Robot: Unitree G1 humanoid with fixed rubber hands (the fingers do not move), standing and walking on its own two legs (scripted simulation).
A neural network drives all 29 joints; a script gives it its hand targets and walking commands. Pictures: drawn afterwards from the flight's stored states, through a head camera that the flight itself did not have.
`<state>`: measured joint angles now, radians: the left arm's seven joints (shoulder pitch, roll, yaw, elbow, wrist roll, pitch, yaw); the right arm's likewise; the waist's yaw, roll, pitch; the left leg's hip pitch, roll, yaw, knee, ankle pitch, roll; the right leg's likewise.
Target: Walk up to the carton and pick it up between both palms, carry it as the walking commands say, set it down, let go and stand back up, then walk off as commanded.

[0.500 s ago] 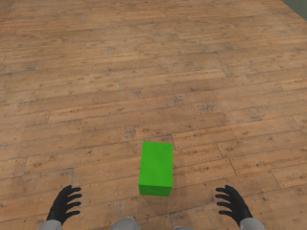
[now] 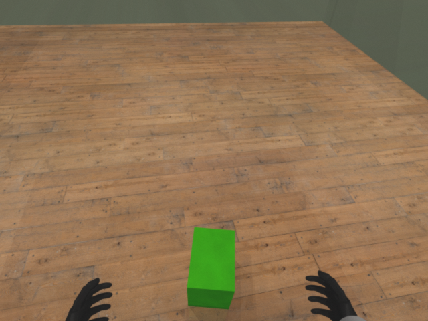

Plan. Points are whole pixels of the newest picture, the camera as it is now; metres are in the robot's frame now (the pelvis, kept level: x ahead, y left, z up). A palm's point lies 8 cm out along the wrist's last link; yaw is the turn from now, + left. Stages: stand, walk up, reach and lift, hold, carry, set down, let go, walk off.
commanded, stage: stand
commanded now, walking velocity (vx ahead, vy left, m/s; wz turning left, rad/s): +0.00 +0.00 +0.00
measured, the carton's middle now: (211, 268) +0.47 -0.02 -0.64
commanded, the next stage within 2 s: walk off in 1.76 s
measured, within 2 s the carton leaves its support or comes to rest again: neither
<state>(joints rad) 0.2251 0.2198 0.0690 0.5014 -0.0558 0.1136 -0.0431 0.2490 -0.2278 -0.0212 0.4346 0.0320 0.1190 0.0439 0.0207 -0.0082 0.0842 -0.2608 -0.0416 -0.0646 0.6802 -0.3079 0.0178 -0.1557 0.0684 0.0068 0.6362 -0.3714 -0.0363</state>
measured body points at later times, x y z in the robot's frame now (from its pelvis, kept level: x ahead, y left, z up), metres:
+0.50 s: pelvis +0.01 +0.00 +0.00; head -0.04 +0.00 +0.45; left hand +0.15 +0.25 -0.09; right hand +0.16 -0.25 -0.06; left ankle +0.04 +0.10 -0.72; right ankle -0.01 -0.10 -0.72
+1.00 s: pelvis +0.00 +0.00 +0.00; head -0.06 +0.00 +0.45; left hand +0.13 +0.26 -0.10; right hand +0.15 -0.25 -0.07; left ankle +0.04 +0.10 -0.72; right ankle -0.01 -0.10 -0.72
